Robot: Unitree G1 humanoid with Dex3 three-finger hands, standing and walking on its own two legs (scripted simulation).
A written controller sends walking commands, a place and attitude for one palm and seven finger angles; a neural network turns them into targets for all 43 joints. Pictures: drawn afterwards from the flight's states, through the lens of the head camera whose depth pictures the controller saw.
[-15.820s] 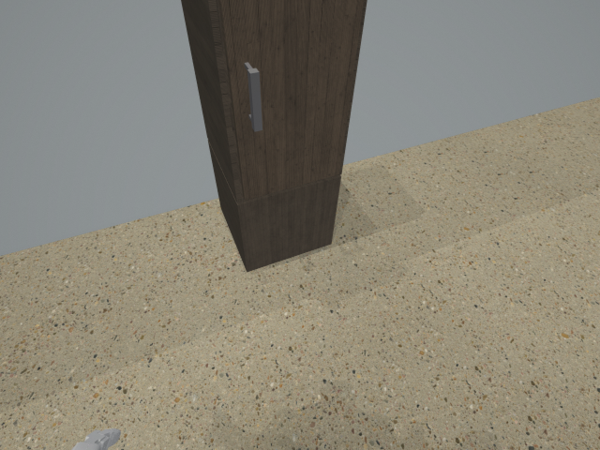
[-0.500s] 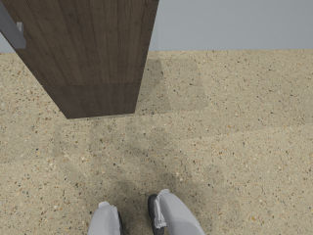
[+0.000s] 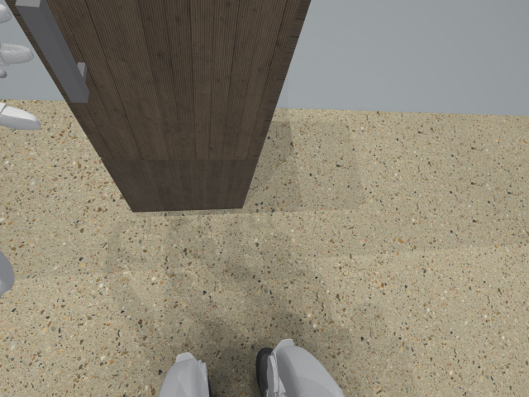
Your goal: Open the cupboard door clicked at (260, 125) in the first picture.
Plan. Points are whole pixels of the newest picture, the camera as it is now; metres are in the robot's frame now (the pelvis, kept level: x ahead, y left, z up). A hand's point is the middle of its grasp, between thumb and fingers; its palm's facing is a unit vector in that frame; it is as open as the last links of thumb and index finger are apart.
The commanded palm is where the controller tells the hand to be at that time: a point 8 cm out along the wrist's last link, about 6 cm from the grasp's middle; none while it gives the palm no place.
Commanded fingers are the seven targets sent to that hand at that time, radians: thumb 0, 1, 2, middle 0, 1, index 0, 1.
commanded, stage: move the hooked fingers beside the handle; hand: left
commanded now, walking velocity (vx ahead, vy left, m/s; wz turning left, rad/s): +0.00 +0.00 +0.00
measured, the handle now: (61, 43) +0.58 +0.22 +0.08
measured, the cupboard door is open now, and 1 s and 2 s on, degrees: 0 0 0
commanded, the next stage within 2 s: slide the fingers in behind the handle in 0.70 s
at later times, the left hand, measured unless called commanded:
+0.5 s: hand out of the picture +0.52 +0.28 +0.09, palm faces +0.00 -1.00 -0.02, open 14.0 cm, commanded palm +0.52 +0.31 +0.08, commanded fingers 0.00 -0.50 0.30 -0.30 -1.20 -0.30 -1.20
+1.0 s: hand out of the picture +0.53 +0.29 +0.08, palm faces -0.04 -1.00 +0.00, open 14.0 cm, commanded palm +0.53 +0.29 +0.07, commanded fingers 0.00 -0.50 0.30 -0.30 -1.20 -0.30 -1.20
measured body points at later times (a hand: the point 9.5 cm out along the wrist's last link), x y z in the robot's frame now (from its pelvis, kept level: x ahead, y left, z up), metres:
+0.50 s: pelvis -0.02 -0.01 -0.01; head +0.16 +0.03 +0.40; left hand +0.51 +0.34 +0.09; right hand -0.06 -0.28 -0.09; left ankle -0.03 +0.07 -0.68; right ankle +0.00 -0.14 -0.68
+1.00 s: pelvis -0.01 +0.01 -0.01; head +0.18 +0.06 +0.39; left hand +0.53 +0.34 +0.08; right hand -0.06 -0.24 -0.10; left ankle -0.03 +0.07 -0.68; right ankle +0.00 -0.14 -0.68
